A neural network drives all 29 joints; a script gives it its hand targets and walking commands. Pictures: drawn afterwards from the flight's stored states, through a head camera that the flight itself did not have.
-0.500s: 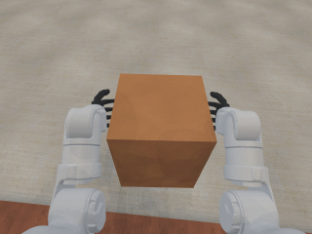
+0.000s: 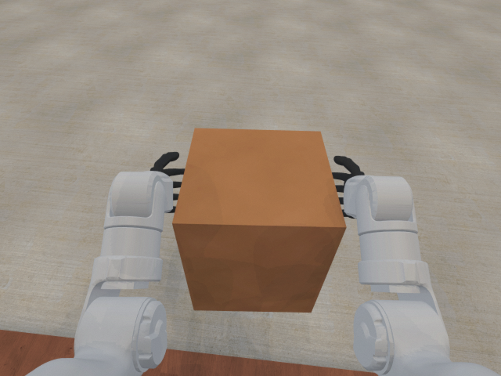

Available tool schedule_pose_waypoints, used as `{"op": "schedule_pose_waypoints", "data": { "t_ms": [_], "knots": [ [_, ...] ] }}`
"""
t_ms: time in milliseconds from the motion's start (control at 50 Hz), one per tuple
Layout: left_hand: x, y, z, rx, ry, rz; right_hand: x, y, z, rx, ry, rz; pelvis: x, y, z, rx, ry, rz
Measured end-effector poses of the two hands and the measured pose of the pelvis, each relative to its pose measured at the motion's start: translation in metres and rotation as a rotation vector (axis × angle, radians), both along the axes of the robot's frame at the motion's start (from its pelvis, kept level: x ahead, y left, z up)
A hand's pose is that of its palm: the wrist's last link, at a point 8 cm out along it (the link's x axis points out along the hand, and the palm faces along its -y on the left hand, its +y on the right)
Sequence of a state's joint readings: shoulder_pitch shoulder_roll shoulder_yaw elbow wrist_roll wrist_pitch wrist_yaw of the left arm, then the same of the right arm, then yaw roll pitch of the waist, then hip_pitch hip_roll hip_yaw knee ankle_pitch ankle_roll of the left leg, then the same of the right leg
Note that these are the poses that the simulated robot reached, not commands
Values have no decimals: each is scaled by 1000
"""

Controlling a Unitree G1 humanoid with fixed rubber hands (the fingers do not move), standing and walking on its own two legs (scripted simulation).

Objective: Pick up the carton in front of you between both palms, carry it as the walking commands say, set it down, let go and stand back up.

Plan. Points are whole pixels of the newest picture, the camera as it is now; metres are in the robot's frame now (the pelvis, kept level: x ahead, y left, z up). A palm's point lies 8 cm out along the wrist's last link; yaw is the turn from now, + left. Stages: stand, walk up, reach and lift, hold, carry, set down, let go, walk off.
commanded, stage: carry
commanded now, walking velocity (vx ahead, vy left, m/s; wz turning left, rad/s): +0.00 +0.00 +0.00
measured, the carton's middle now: (255, 223) +0.35 +0.00 +0.05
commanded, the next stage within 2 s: none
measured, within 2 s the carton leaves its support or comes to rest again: neither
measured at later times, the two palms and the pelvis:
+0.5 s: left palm (160, 193) +0.34 +0.15 +0.13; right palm (355, 198) +0.34 -0.15 +0.13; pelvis -0.01 +0.00 +0.00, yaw +0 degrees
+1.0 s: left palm (156, 179) +0.38 +0.17 +0.12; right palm (338, 178) +0.39 -0.13 +0.13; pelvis +0.04 +0.01 -0.01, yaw -1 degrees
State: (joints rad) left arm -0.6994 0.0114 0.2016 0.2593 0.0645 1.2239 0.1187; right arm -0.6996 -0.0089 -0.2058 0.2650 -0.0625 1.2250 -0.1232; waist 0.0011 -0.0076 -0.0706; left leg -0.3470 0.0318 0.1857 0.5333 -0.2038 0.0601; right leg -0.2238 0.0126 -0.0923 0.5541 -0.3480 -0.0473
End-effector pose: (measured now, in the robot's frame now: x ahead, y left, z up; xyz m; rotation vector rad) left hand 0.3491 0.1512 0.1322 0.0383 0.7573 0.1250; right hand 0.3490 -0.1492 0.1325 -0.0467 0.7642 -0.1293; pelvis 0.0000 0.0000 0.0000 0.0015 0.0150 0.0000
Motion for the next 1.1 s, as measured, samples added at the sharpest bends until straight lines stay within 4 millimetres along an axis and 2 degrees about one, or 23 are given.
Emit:
{"op": "schedule_pose_waypoints", "data": {
  "t_ms": [720,820,940,1020,1100],
  "knots": [
    [-8,-3,0,-1,-3,0,-9,-3,0,2,-3,-4,-9,-2,0,-1,1,-3],
    [-6,-3,1,0,-6,0,-6,-3,1,5,-6,-5,-1,-2,-2,0,2,-2],
    [16,6,-4,3,-2,-1,20,6,0,-4,-2,4,25,5,-6,0,15,-8],
    [43,17,-13,-1,1,-9,45,17,-6,-16,1,4,48,15,-13,14,24,-17],
    [73,17,-17,2,27,-28,64,18,-18,-15,28,-14,68,22,-8,-8,42,-11]
  ]
}}
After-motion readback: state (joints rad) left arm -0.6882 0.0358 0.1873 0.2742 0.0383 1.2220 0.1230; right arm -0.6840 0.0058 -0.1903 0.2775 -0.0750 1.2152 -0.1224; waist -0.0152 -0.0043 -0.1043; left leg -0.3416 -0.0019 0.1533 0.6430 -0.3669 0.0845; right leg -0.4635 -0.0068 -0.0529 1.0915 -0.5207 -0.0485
